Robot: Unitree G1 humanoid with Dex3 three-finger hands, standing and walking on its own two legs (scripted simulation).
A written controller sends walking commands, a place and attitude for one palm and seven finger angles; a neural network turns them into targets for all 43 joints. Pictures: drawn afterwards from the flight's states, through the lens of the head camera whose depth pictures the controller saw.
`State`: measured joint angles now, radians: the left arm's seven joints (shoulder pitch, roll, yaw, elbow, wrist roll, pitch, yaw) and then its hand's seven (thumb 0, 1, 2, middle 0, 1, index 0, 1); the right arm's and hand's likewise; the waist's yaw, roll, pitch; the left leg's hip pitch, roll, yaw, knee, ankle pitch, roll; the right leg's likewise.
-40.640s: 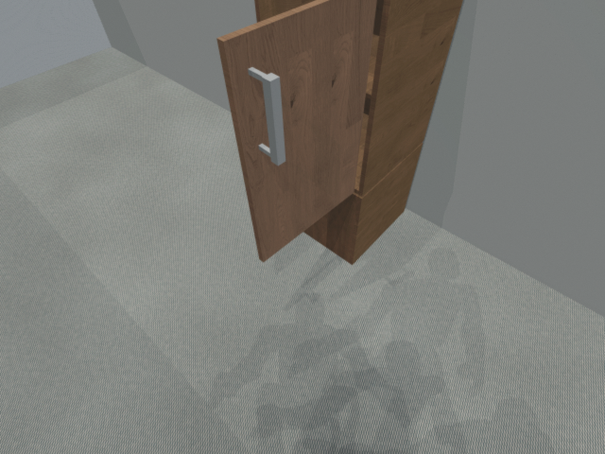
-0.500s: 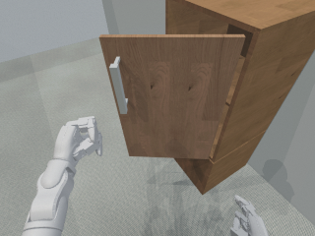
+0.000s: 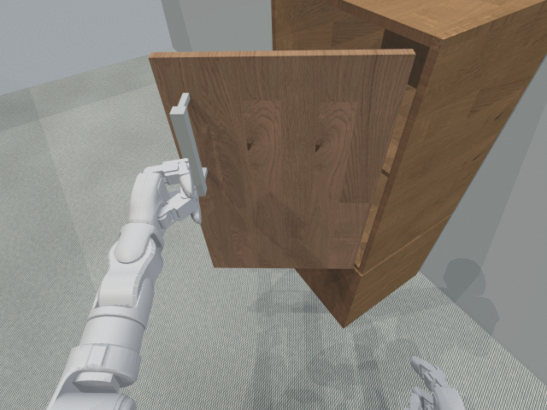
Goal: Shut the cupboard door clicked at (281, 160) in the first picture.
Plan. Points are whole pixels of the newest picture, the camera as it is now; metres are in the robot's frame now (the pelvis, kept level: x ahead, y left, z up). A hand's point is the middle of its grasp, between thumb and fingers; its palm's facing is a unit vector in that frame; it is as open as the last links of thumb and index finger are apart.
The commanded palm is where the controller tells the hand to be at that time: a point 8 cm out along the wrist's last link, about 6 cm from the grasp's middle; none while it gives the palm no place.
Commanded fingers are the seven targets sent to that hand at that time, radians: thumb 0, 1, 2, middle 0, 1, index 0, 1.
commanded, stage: bring the fist close to the handle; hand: left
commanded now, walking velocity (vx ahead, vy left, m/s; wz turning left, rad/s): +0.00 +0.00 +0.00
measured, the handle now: (193, 147) +0.50 +0.16 +0.12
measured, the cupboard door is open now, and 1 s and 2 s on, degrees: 55 53 40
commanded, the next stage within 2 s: push the door shut along its arc in 0.52 s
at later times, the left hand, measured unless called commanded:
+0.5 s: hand (198, 187) +0.40 +0.13 +0.12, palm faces +0.03 -1.00 -0.01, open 3.1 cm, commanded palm +0.38 +0.18 +0.12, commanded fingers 0.00 0.90 0.90 -1.30 -1.50 -1.30 -1.50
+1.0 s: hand (203, 167) +0.44 +0.13 +0.13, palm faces -0.06 -1.00 -0.01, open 3.1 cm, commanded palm +0.43 +0.18 +0.12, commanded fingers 0.00 0.90 0.90 -1.30 -1.50 -1.30 -1.50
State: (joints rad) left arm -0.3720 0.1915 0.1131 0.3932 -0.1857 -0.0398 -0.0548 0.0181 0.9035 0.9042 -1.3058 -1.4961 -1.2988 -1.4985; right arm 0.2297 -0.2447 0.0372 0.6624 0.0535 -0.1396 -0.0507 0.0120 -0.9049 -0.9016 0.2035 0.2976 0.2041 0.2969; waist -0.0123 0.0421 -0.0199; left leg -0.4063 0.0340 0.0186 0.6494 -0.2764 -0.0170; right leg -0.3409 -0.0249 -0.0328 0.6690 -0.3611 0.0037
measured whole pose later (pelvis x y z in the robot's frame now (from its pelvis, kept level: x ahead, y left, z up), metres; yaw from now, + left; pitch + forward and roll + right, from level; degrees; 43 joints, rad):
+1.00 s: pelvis -0.01 +0.01 -0.01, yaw +0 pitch +6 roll +0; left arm -0.76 0.27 0.17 0.92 -0.16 -0.20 -0.14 0.02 0.89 0.91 -1.33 -1.50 -1.30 -1.50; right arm 0.28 -0.25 0.02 0.68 0.05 -0.07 -0.04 0.01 -0.91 -0.90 0.20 0.30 0.20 0.30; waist -0.06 0.03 -0.04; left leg -0.52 0.03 0.02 0.71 -0.28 -0.01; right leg -0.45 -0.02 -0.03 0.71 -0.36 0.01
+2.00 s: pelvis -0.01 +0.01 -0.03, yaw -2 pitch +19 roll -2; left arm -1.29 0.54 0.30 1.35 -0.06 -0.21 -0.35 -0.01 0.84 0.91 -1.30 -1.50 -1.30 -1.50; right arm 0.46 -0.29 0.01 0.72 0.00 -0.06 -0.02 0.00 -0.91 -0.90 0.20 0.30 0.21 0.30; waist -0.25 0.06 -0.05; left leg -0.87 0.06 0.01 0.87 -0.33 -0.01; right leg -0.80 0.00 -0.02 0.85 -0.39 0.01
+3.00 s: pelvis -0.01 +0.02 -0.05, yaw -1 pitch +24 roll -3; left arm -1.53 0.40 0.32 1.43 -0.01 -0.14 0.13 0.04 0.91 1.01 -1.30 -1.50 -1.30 -1.50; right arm 0.49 -0.27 0.01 0.76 -0.09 -0.14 0.04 0.00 -0.91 -0.90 0.20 0.30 0.20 0.30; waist -0.29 0.08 -0.08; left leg -1.05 0.05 -0.03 0.96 -0.35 0.00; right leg -0.93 0.00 -0.06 0.92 -0.41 0.02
